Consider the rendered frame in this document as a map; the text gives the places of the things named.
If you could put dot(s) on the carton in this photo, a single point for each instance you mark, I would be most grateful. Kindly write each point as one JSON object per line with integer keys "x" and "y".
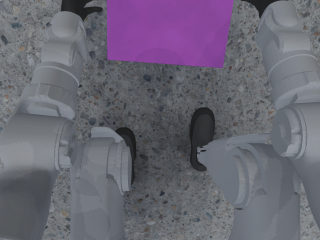
{"x": 174, "y": 32}

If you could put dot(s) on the robot right upper arm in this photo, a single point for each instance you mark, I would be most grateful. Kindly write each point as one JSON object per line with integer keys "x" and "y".
{"x": 296, "y": 134}

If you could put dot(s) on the left robot hand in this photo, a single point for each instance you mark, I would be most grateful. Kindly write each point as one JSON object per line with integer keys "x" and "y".
{"x": 78, "y": 7}

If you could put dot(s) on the right robot hand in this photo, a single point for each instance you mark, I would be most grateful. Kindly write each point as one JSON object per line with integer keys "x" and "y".
{"x": 261, "y": 5}

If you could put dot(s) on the robot left foot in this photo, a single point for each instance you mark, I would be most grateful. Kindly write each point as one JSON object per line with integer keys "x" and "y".
{"x": 130, "y": 140}

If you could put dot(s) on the robot left upper arm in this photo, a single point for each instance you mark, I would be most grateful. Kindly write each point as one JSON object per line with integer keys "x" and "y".
{"x": 34, "y": 149}

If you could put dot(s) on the left robot thigh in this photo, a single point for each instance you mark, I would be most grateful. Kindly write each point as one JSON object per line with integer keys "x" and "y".
{"x": 97, "y": 196}

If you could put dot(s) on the right robot forearm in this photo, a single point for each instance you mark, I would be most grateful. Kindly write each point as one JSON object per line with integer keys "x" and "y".
{"x": 287, "y": 56}

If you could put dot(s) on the left robot forearm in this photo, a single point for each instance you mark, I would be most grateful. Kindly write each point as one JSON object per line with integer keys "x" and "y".
{"x": 57, "y": 75}

